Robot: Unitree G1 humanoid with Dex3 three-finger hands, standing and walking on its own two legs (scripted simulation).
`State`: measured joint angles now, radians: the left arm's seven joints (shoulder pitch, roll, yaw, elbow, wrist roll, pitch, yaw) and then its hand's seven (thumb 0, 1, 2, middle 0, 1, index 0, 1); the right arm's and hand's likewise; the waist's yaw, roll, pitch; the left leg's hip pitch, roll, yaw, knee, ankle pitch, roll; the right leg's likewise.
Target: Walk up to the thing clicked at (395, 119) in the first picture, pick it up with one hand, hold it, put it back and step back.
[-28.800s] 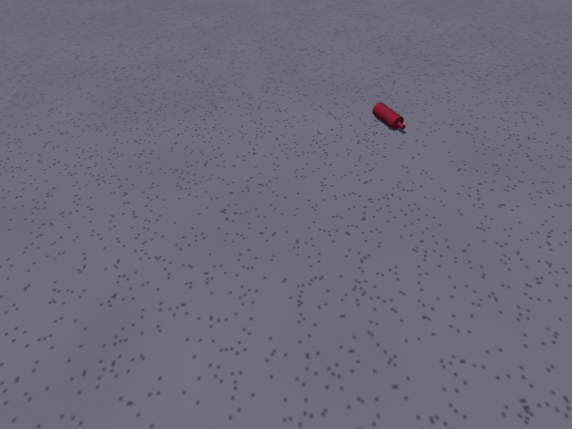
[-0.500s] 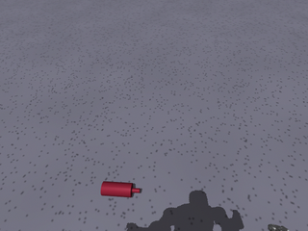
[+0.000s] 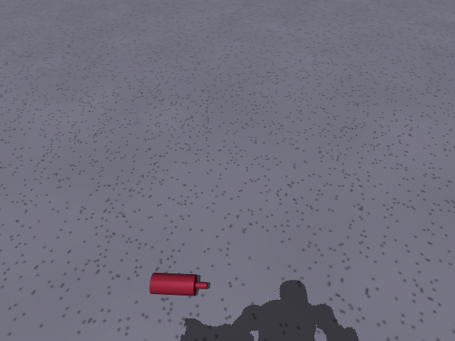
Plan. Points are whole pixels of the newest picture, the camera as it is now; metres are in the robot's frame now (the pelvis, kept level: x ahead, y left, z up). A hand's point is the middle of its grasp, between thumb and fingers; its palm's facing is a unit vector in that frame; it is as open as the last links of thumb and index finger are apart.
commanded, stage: stand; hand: left
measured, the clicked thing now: (179, 284) +0.48 +0.26 -0.74
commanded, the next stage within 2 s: rise first in 2.00 s
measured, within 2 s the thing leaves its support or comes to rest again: neither
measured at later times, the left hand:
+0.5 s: hand out of the picture +0.09 +0.26 -0.15, palm faces -0.01 -0.94 -0.35, open 7.4 cm
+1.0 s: hand out of the picture +0.10 +0.26 -0.15, palm faces -0.02 -0.94 -0.34, open 7.4 cm
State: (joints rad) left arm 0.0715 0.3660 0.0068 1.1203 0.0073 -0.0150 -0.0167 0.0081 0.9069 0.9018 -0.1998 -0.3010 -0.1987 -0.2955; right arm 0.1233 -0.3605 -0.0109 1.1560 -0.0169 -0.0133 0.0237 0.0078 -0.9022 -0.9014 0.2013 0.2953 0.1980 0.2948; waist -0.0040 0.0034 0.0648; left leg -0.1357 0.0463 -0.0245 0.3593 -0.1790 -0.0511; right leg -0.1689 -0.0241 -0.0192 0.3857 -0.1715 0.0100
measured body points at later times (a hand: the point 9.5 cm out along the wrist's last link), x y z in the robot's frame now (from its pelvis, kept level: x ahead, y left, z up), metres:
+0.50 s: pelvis +0.01 +0.01 +0.00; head +0.02 +0.00 +0.45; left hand +0.09 +0.31 -0.13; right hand +0.11 -0.29 -0.13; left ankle +0.01 +0.15 -0.74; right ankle +0.03 -0.12 -0.74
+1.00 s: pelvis +0.02 +0.01 +0.00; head +0.03 +0.00 +0.45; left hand +0.10 +0.31 -0.13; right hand +0.10 -0.30 -0.13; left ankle +0.01 +0.15 -0.74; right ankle +0.03 -0.12 -0.74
